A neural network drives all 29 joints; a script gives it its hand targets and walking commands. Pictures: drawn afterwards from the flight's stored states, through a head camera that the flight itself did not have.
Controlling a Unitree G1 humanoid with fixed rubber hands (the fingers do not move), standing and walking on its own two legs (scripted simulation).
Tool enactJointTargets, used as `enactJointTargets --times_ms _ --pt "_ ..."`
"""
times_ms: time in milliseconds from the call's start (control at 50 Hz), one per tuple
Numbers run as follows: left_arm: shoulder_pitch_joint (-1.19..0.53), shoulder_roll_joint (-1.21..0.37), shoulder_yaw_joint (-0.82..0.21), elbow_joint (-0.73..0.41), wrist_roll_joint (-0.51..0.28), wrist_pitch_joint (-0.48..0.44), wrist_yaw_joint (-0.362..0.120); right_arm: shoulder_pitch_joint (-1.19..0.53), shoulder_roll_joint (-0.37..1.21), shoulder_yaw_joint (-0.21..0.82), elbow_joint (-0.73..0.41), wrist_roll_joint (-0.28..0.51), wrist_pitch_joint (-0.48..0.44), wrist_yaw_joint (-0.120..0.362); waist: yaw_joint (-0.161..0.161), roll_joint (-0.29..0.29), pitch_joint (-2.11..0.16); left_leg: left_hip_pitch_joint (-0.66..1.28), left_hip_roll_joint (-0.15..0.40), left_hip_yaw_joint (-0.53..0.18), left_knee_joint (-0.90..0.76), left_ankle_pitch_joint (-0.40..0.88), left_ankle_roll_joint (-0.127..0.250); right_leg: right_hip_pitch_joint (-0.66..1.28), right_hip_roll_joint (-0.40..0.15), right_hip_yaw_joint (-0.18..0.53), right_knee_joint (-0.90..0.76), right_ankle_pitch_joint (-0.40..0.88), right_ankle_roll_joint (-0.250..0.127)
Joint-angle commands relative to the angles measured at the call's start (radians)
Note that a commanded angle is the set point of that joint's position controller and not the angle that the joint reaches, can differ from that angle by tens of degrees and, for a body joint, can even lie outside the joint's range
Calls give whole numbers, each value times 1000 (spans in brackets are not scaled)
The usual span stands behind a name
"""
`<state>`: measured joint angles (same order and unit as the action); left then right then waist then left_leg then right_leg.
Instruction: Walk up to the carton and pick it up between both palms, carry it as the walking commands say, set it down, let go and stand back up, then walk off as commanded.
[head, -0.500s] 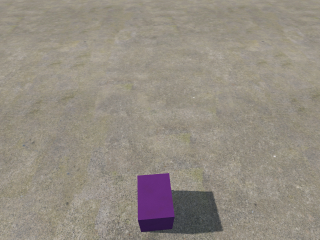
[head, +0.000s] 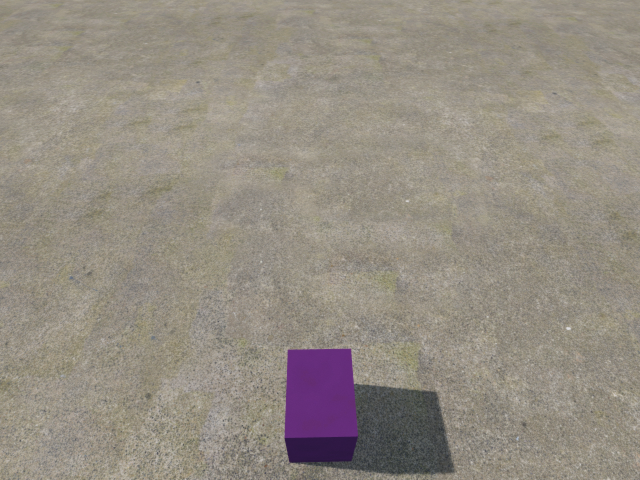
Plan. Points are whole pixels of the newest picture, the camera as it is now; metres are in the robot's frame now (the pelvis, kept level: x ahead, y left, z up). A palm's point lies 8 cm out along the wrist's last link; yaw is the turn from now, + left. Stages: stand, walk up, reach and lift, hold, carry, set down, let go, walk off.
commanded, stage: reach and lift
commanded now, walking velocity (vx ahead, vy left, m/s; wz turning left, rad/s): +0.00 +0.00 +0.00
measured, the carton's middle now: (319, 406) +0.45 +0.02 -0.65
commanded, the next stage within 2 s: none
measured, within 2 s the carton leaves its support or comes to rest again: neither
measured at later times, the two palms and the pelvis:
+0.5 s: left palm out of the picture +0.16 +0.22 -0.15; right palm out of the picture +0.16 -0.25 -0.15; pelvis -0.02 -0.05 -0.04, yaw +1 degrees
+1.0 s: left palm (204, 396) +0.29 +0.20 -0.16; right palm (466, 417) +0.28 -0.22 -0.18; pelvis -0.10 -0.02 -0.09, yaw +0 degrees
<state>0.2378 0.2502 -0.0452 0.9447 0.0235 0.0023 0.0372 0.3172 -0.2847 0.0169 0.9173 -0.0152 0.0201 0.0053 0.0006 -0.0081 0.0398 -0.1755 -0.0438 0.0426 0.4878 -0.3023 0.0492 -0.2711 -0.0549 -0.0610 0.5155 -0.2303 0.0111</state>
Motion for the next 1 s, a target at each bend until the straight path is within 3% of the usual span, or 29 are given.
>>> enactJointTargets --times_ms 0,20,40,100,140,160,200,260,300,340,400,440,460,480,500,520,620,700,720,740,760,800,820,840,880,900,920,960,980 --pt "-567 141 82 -579 -66 57 -23 -564 -136 -89 -639 68 35 -8 15 92 -102 -442 93 -58 -81 -171 -35 -73 88 -47 130 -159 -17" --pt "-404 133 72 -417 -54 139 -17 -389 -109 -76 -441 42 144 -12 -4 168 -38 -447 149 -93 -129 -393 5 68 103 -93 168 -186 6" --pt "-389 106 50 -430 -87 199 -25 -404 -131 -54 -505 47 213 11 -27 184 5 -561 194 -143 -199 -554 25 115 130 -101 219 -204 3" --pt "-116 162 131 -313 -54 397 -60 -153 -87 -57 -368 24 423 18 -2 -61 -28 -394 85 -44 22 -90 41 -57 41 -15 157 -58 -10" --pt "-13 182 165 -374 22 469 -78 -107 -58 -3 -407 11 505 10 27 -10 -217 -215 39 -58 95 152 3 -20 33 46 139 162 -38" --pt "70 192 149 -318 4 485 -86 -31 -91 -14 -356 -6 514 9 27 -32 -242 -263 34 -81 111 174 -3 42 45 46 167 213 -44" --pt "-44 211 149 -374 8 425 -108 -64 -59 -68 -470 -57 467 -16 -84 -72 -170 -328 51 -125 119 134 0 26 62 80 147 228 -54" --pt "-163 177 114 -483 -24 329 -160 -161 39 -57 -526 -5 391 -45 -47 -101 -139 -475 16 -114 177 103 11 38 59 124 170 295 -24" --pt "-236 248 139 -478 19 287 -190 -227 101 -23 -544 26 342 -60 -7 -6 -149 -483 22 -88 220 62 15 38 24 157 183 222 -10" --pt "-272 240 193 -478 29 268 -198 -273 99 -41 -553 35 318 -83 -41 -13 -121 -585 18 -94 266 66 1 31 11 178 212 354 6" --pt "-214 250 227 -469 36 195 -209 -250 146 3 -559 42 257 -95 38 23 -354 -635 23 -92 296 99 -2 133 7 200 277 522 2" --pt "-284 247 192 -459 -3 198 -212 -262 155 -19 -553 25 261 -116 -22 34 -412 -610 12 -89 305 162 -2 120 32 169 321 512 11" --pt "-340 267 210 -461 -12 205 -223 -327 152 -11 -537 29 268 -121 39 64 -421 -655 8 -70 338 85 0 111 17 195 321 382 7" --pt "-282 271 215 -389 11 203 -227 -281 135 -52 -528 -16 268 -132 -10 1 -469 -689 30 -70 384 97 -30 69 32 208 332 512 18" --pt "-365 304 259 -414 -2 205 -223 -354 157 -1 -530 24 275 -140 64 28 -440 -692 5 -57 378 89 1 64 18 221 338 386 24" --pt "-426 255 199 -464 -10 203 -213 -401 103 -90 -524 -31 279 -136 -29 14 -440 -643 19 -81 343 76 -2 -3 46 165 354 316 20" --pt "-524 210 184 -392 -29 258 -184 -527 102 -45 -467 25 318 -129 6 77 -413 -696 18 -57 391 8 -20 -158 45 172 364 139 -3" --pt "-723 267 245 -360 -60 280 -167 -737 56 -81 -483 -16 352 -116 -18 -48 -370 -762 40 -68 394 -133 4 -219 42 145 360 -183 15" --pt "-790 214 253 -358 -51 285 -163 -800 102 -53 -456 14 356 -104 42 29 -248 -834 37 -51 383 -155 3 -334 32 149 325 -262 -1" --pt "-867 263 252 -372 -65 291 -160 -899 129 -31 -543 72 360 -95 11 -5 -398 -809 39 -45 389 -165 12 -287 45 138 365 -227 6" --pt "-850 244 274 -314 -60 305 -157 -882 82 -60 -462 40 366 -98 32 27 -359 -824 44 -30 398 -194 10 -287 44 124 372 -282 11" --pt "-858 154 204 -236 -85 342 -149 -972 11 -144 -395 -21 393 -95 -8 -10 -253 -839 42 -62 365 -293 8 -360 59 92 376 -376 -1" --pt "-987 221 216 -262 -70 355 -138 -1030 32 -135 -362 11 406 -86 -15 -14 -348 -819 46 -64 346 -277 1 -322 64 94 392 -324 -3" --pt "-1022 126 184 -297 -76 362 -119 -1015 39 -127 -364 20 398 -81 6 115 -370 -762 60 -89 336 -242 -17 -427 63 84 432 -258 -20" --pt "-1190 171 235 -309 -94 350 -84 -1235 -7 -141 -431 57 385 -73 -1 39 -562 -606 51 -68 372 -233 -42 -485 92 25 447 -272 -7" --pt "-1204 186 217 -340 -87 353 -72 -1180 -52 -194 -370 43 374 -77 -18 115 -547 -600 60 -64 399 -215 -61 -553 97 40 461 -255 -19" --pt "-1258 125 203 -251 -148 362 -55 -1270 -22 -151 -291 45 384 -73 -10 -27 -497 -726 36 -47 410 -179 -51 -492 89 58 415 -253 -16" --pt "-1191 122 250 -209 -86 355 -39 -1334 -55 -179 -305 24 353 -71 6 -9 -519 -767 30 -49 425 -133 -58 -549 100 55 451 -219 -2" --pt "-1106 118 234 -156 -66 339 -34 -1171 4 -204 -223 19 360 -72 -32 2 -619 -692 39 -92 391 -118 -34 -491 106 33 459 -128 4"
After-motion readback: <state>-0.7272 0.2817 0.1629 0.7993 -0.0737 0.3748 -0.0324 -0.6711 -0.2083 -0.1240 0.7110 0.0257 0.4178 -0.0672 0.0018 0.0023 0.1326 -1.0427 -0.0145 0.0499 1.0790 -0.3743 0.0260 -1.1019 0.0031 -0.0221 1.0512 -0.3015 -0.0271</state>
